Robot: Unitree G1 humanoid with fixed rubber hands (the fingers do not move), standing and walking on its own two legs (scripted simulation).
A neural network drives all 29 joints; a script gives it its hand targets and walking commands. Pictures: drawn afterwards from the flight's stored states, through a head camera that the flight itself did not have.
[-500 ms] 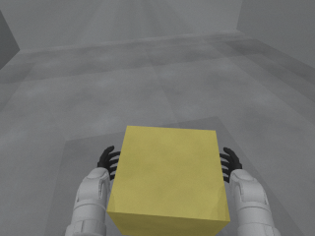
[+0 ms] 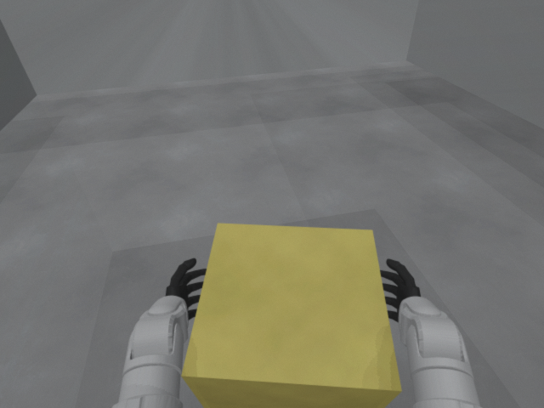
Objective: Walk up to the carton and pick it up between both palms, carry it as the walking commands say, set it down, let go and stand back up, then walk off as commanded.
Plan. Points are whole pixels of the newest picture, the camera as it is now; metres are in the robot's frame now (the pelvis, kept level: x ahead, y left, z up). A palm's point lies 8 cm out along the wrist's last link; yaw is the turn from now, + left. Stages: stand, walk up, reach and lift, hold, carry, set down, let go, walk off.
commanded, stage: reach and lift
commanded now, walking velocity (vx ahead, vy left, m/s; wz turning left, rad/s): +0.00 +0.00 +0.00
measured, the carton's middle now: (289, 325) +0.30 +0.00 -0.03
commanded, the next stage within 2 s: hold in 0.74 s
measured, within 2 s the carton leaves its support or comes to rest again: neither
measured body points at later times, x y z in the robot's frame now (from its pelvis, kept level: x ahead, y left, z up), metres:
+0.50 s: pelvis +0.00 +0.00 +0.00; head -0.05 +0.00 +0.45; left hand +0.30 +0.17 +0.04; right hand +0.29 -0.18 +0.04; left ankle +0.02 +0.12 -0.75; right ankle +0.01 -0.13 -0.75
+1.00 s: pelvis -0.01 +0.00 +0.00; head -0.06 +0.00 +0.45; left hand +0.29 +0.17 +0.04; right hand +0.28 -0.18 +0.04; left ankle +0.02 +0.12 -0.75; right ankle +0.01 -0.13 -0.75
